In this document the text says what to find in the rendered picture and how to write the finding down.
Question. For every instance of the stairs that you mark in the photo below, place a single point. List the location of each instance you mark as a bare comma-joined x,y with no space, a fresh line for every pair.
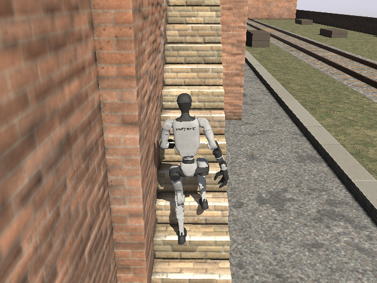
193,65

